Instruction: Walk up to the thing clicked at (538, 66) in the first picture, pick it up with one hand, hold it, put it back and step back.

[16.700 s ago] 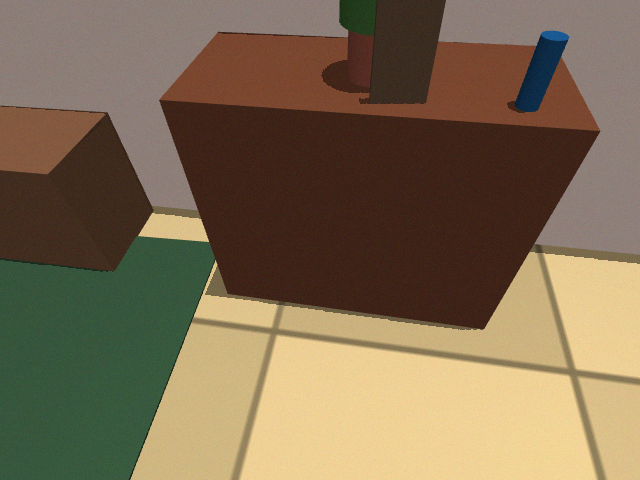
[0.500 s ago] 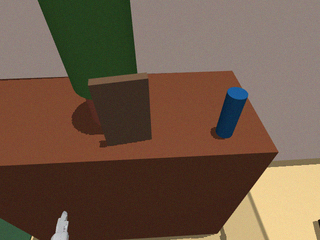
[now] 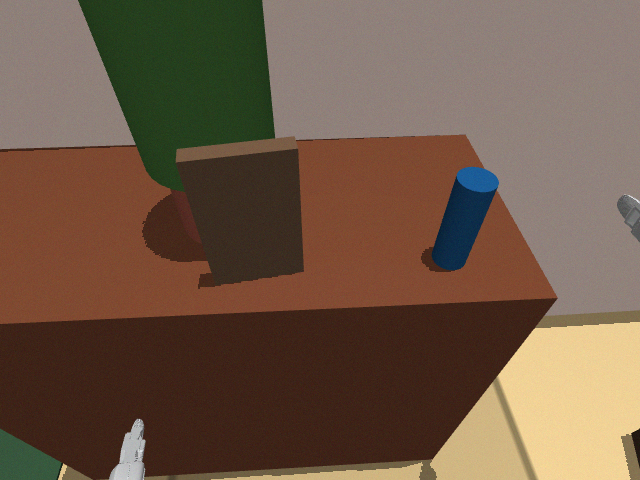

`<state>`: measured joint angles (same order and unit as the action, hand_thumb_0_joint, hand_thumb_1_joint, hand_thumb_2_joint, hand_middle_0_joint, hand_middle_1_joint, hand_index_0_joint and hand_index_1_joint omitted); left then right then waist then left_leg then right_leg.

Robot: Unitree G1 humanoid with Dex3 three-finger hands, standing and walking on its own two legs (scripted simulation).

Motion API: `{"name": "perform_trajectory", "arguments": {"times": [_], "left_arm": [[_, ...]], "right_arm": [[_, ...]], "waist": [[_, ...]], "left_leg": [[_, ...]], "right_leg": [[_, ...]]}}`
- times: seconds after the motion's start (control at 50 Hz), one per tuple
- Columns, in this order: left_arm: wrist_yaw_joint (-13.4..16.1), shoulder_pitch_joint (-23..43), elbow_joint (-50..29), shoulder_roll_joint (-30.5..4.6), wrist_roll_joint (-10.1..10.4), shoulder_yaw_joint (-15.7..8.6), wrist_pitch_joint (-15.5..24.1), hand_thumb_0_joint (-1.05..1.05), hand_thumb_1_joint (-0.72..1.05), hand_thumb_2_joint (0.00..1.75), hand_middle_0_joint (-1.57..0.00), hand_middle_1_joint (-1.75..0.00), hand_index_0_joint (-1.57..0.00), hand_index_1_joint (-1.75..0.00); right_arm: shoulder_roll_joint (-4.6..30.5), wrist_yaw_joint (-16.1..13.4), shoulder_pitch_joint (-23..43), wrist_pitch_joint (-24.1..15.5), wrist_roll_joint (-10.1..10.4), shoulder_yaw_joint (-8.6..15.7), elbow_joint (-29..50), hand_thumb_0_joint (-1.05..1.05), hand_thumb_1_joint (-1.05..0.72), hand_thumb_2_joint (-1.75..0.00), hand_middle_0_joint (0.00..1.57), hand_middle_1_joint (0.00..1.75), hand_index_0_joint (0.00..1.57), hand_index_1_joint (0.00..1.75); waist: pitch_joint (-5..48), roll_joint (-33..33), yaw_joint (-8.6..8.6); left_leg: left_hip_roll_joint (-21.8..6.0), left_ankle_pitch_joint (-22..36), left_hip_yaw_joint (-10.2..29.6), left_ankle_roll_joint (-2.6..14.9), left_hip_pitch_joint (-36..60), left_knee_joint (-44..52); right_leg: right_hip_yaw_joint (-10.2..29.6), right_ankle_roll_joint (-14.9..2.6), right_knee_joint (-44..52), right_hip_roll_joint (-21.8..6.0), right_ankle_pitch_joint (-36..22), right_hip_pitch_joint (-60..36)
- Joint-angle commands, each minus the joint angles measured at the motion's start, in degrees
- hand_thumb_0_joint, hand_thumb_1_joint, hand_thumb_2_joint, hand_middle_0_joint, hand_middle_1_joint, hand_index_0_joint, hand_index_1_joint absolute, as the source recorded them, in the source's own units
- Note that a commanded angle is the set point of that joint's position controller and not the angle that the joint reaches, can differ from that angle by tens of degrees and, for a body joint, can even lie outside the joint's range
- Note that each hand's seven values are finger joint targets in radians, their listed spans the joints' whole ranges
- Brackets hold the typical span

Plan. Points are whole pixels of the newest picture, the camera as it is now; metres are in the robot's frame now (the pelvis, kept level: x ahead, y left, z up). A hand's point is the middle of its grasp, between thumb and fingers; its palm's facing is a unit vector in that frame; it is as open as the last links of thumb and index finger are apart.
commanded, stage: approach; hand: right
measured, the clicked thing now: (461, 222) +0.43 -0.17 +0.10
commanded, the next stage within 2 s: close in in 0.04 s
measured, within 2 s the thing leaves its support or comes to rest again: leaves its support in 1.72 s
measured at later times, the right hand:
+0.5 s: hand (496, 265) +0.37 -0.20 +0.09, palm faces +0.06 +1.00 +0.02, open 17.7 cm
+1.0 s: hand (469, 269) +0.36 -0.17 +0.09, palm faces +0.11 +0.99 +0.01, open 17.0 cm
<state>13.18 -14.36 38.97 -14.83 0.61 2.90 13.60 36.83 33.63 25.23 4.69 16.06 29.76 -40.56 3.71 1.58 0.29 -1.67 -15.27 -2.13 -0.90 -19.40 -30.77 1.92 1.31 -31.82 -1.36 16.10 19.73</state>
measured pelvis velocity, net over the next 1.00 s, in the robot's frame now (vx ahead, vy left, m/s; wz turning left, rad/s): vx -0.01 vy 0.00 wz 0.03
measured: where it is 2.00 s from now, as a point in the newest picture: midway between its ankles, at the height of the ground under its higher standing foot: outside the picture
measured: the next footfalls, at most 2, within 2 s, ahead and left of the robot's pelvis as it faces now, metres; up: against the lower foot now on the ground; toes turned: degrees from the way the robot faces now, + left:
none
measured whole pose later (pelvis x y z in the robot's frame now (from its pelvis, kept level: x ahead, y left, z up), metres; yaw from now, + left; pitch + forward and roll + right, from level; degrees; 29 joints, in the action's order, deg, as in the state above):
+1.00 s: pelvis -0.01 +0.00 -0.01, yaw +2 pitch +4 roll +0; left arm 5.2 -13.9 31.1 -11.7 0.8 -3.4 5.7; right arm 12.8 2.8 18.1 -8.9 9.8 13.8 -27.9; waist 2.6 0.3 -2.4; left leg -1.2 -17.1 0.0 -0.8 -24.0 -37.5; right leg 0.1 1.5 -37.1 -1.8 18.0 22.8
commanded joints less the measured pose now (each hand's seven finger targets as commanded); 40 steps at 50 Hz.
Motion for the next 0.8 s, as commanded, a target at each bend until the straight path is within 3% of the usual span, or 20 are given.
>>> {"name": "perform_trajectory", "arguments": {"times": [0.0,0.08,0.1,0.14,0.16,0.18,0.24,0.26,0.3,0.36,0.38,0.42,0.46,0.52,0.56,0.64,0.68,0.72,0.74,0.78], "left_arm": [[0.5,4.2,-9.4,-8.5,-0.7,-4.7,3.2,0.0,-0.54,0.04,-0.05,-0.05,-0.05,-0.04],[-0.7,4.2,-9.9,-6.7,-1.1,-4.1,2.2,0.0,-0.53,0.03,-0.04,-0.05,-0.06,-0.04],[-0.7,4.1,-10.0,-8.6,-1.1,-6.5,1.8,0.0,-0.52,0.02,-0.04,-0.05,-0.06,-0.04],[-1.8,2.9,-8.2,-5.3,-1.3,-3.9,0.9,0.0,-0.54,0.03,-0.05,-0.05,-0.06,-0.04],[-2.0,4.7,-10.7,-5.4,-1.2,-4.5,0.7,0.0,-0.53,0.03,-0.05,-0.05,-0.06,-0.03],[-2.3,5.7,-12.2,-4.7,-1.3,-4.0,0.6,0.0,-0.53,0.03,-0.05,-0.05,-0.06,-0.03],[-3.1,5.9,-12.8,-4.4,-1.3,-4.8,-0.3,0.0,-0.53,0.03,-0.05,-0.05,-0.06,-0.04],[-3.0,6.6,-13.5,-5.8,-1.4,-6.1,-0.5,0.0,-0.53,0.03,-0.05,-0.05,-0.07,-0.04],[-3.4,6.9,-13.1,-5.4,-1.1,-5.8,-0.9,0.0,-0.54,0.03,-0.05,-0.05,-0.06,-0.04],[-3.5,6.5,-14.7,-6.6,-1.0,-6.9,-1.3,0.0,-0.54,0.04,-0.05,-0.05,-0.06,-0.04],[-3.4,4.5,-15.2,-8.7,-0.9,-9.0,-1.7,0.0,-0.54,0.04,-0.05,-0.06,-0.07,-0.04],[-4.1,1.1,-14.1,-6.0,-0.7,-7.7,-2.5,0.0,-0.53,0.03,-0.05,-0.05,-0.07,-0.04],[-4.8,0.5,-14.9,-4.7,-0.4,-7.2,-3.1,0.0,-0.54,0.03,-0.05,-0.05,-0.07,-0.04],[-5.3,0.3,-15.3,-6.3,-0.3,-9.9,-4.0,0.0,-0.53,0.03,-0.05,-0.05,-0.06,-0.04],[-6.0,1.3,-16.4,-6.4,-0.2,-10.5,-4.2,0.0,-0.53,0.03,-0.05,-0.05,-0.07,-0.04],[-6.8,4.2,-17.6,-3.5,0.1,-8.2,-4.2,0.0,-0.54,0.03,-0.05,-0.05,-0.06,-0.04],[-6.5,5.8,-17.7,-5.5,-0.1,-10.1,-4.3,0.0,-0.54,0.03,-0.05,-0.06,-0.06,-0.04],[-6.6,5.1,-16.7,-4.0,-0.1,-8.5,-4.4,0.0,-0.53,0.03,-0.05,-0.06,-0.07,-0.04],[-6.5,4.2,-15.8,-5.7,-0.1,-10.6,-4.6,0.0,-0.53,0.03,-0.05,-0.06,-0.06,-0.04],[-6.7,6.1,-18.6,-4.5,-0.1,-8.8,-4.5,0.0,-0.53,0.03,-0.05,-0.06,-0.06,-0.04]], "right_arm": [[10.9,-2.4,19.7,-7.1,1.6,-0.2,11.1,0.0,0.59,-0.02,0.06,0.04,0.07,0.04],[11.3,-6.7,18.9,-12.1,0.0,1.0,11.8,0.0,0.59,-0.02,0.06,0.04,0.06,0.04],[11.9,-8.0,19.6,-13.4,-0.2,1.7,12.6,0.0,0.6,-0.02,0.05,0.04,0.06,0.04],[10.1,-10.1,16.8,-15.4,-0.9,1.4,10.9,0.0,0.61,-0.01,0.06,0.04,0.06,0.03],[11.3,-11.4,20.3,-17.1,-1.0,2.2,15.8,0.0,0.61,-0.01,0.06,0.03,0.06,0.03],[8.7,-12.4,19.2,-18.0,-1.4,0.8,13.2,0.0,0.61,-0.02,0.06,0.04,0.06,0.04],[4.0,-15.8,20.3,-20.3,-1.9,-2.5,18.8,0.0,0.61,-0.03,0.05,0.04,0.05,0.04],[1.8,-16.7,18.9,-20.4,-2.0,-3.7,16.9,0.0,0.6,-0.03,0.05,0.04,0.05,0.04],[-5.0,-17.7,18.4,-19.9,-2.2,-9.1,16.1,0.0,0.6,-0.05,0.04,0.04,0.04,0.04],[-2.5,-20.1,19.5,-20.1,-3.1,-8.5,21.1,0.0,0.59,-0.05,0.04,0.04,0.04,0.04],[-1.7,-21.0,19.0,-19.8,-3.3,-7.6,21.5,0.0,0.57,-0.05,0.04,0.04,0.04,0.04],[-5.8,-22.3,14.3,-19.1,-3.2,-9.4,20.7,0.0,0.57,-0.04,0.05,0.04,0.05,0.04],[-6.2,-23.8,10.1,-18.4,-3.2,-8.1,19.2,0.0,0.56,-0.05,0.04,0.04,0.05,0.04],[-7.3,-25.5,10.7,-18.0,-3.8,-9.3,22.1,0.0,0.55,-0.05,0.04,0.04,0.04,0.04],[-9.2,-25.9,10.3,-17.9,-3.8,-10.1,23.4,0.0,0.55,-0.05,0.03,0.04,0.04,0.04],[-11.5,-26.9,12.2,-18.1,-4.2,-12.0,25.3,0.0,0.54,-0.05,0.03,0.04,0.03,0.04],[-11.0,-27.9,15.2,-18.7,-4.5,-12.6,28.9,0.0,0.54,-0.05,0.03,0.04,0.03,0.04],[-12.4,-28.5,13.1,-18.1,-4.7,-13.3,27.0,0.0,0.53,-0.05,0.03,0.04,0.03,0.04],[-11.7,-28.9,12.3,-17.9,-5.0,-12.8,26.7,0.0,0.53,-0.05,0.03,0.04,0.03,0.04],[-11.9,-29.4,12.6,-17.9,-5.2,-12.7,27.8,0.0,0.55,-0.05,0.03,0.04,0.03,0.05]], "waist": [[14.4,1.0,-2.12],[16.6,2.1,-0.76],[16.9,2.1,-0.88],[15.5,2.6,-0.35],[17.9,3.9,-0.21],[18.5,3.2,-0.68],[20.6,7.0,-0.99],[20.7,5.5,-1.88],[17.9,3.5,-3.52],[21.0,5.3,-2.39],[21.5,3.7,-3.06],[16.9,2.8,-2.91],[14.0,0.1,-1.77],[11.2,0.2,-2.4],[12.1,0.4,-2.61],[13.6,0.3,-2.2],[15.7,0.1,-2.48],[14.6,-0.8,-2.06],[14.7,-0.3,-2.38],[17.0,-1.1,-1.97]], "left_leg": [[1.6,11.1,-0.2,0.87,0.9,2.2],[1.3,13.5,0.3,0.73,1.8,0.0],[1.2,13.4,0.6,0.68,2.0,-0.3],[1.2,13.1,1.0,0.59,1.7,-0.8],[1.1,13.0,1.4,0.68,2.5,-1.3],[1.4,13.5,1.2,0.73,2.8,-1.8],[1.8,13.4,1.2,1.29,1.5,-2.9],[1.9,13.6,1.1,1.23,1.6,-3.0],[2.3,11.4,0.4,1.28,-1.1,-2.5],[2.2,11.0,0.0,1.26,-0.2,-2.5],[2.4,11.6,-0.3,1.14,0.1,-2.6],[2.4,11.4,-0.7,0.93,0.1,-2.1],[2.3,11.2,-0.7,0.65,1.1,-1.8],[2.1,9.0,-0.3,0.64,-0.3,-1.4],[2.2,10.2,-0.3,0.75,-0.4,-1.8],[2.2,10.6,-0.1,0.74,0.2,-2.2],[1.8,10.6,0.3,0.64,0.7,-2.2],[1.7,9.6,0.4,0.5,0.8,-2.0],[1.4,9.3,0.7,0.42,0.8,-1.7],[1.2,10.3,0.8,0.13,2.2,-1.7]], "right_leg": [[-1.0,-2.34,2.4,1.3,-11.1,-7.5],[-1.6,-2.06,0.0,1.6,-13.7,-4.7],[-1.7,-2.04,-0.4,1.6,-13.2,-4.2],[-2.2,-2.07,-1.3,1.9,-12.4,-1.4],[-2.4,-1.92,-1.7,1.8,-12.1,-1.9],[-2.3,-1.82,-2.2,1.6,-12.9,-1.6],[-2.4,-1.2,-2.9,1.2,-13.3,-3.3],[-2.4,-1.25,-3.1,1.1,-13.3,-3.5],[-1.8,-1.18,-2.4,0.3,-11.4,-3.3],[-1.8,-0.91,-2.1,0.3,-11.3,-5.5],[-1.6,-0.98,-1.9,0.2,-11.9,-6.2],[-1.9,-1.04,-1.4,0.4,-11.0,-4.5],[-2.3,-1.44,-1.1,0.7,-10.5,-1.9],[-2.7,-1.63,-0.3,0.7,-7.7,-1.3],[-2.4,-1.48,-0.5,0.4,-9.2,-2.4],[-2.3,-1.45,-0.8,0.3,-10.1,-3.2],[-2.6,-1.58,-1.3,0.6,-9.2,-4.5],[-2.7,-1.71,-1.1,0.7,-8.0,-3.4],[-2.9,-1.77,-1.3,1.0,-7.5,-3.3],[-3.1,-1.95,-1.5,1.1,-8.3,-3.8]]}}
